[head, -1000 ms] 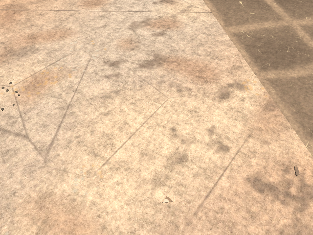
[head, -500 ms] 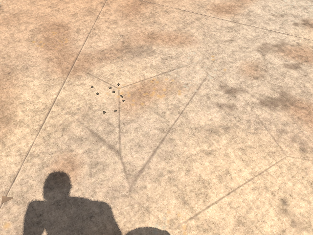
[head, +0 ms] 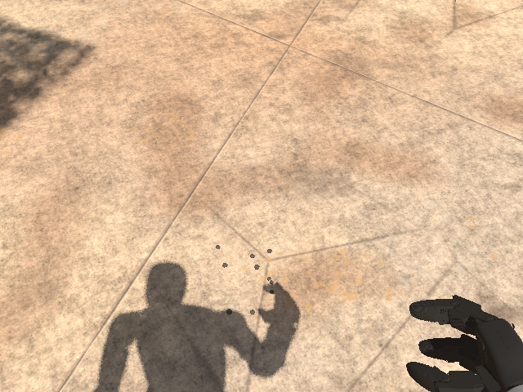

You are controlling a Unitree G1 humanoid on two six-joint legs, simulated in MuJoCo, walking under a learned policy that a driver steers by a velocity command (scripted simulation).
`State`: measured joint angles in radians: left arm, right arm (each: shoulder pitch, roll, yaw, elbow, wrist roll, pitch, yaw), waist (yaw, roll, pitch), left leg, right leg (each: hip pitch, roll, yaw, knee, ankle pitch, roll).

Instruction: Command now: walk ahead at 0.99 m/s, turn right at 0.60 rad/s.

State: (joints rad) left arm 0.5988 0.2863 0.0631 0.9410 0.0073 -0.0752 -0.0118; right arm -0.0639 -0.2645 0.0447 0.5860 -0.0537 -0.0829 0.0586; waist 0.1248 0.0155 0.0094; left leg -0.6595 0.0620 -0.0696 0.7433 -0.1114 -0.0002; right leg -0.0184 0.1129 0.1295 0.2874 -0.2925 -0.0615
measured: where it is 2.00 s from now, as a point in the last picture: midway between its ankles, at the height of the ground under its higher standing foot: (465, 200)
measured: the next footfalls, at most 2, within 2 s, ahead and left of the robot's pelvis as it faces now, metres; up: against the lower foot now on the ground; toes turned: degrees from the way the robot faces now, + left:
left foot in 0.10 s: +0.29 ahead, +0.16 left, +0.00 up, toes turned -7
right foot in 0.54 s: +0.65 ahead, -0.14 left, +0.00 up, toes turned -32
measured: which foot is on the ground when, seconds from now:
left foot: up 0.00-0.08, down 0.10-0.52, up 0.54-0.92, down 0.94-1.00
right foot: down 0.00-0.12, up 0.14-0.52, down 0.54-0.94, up 0.96-1.00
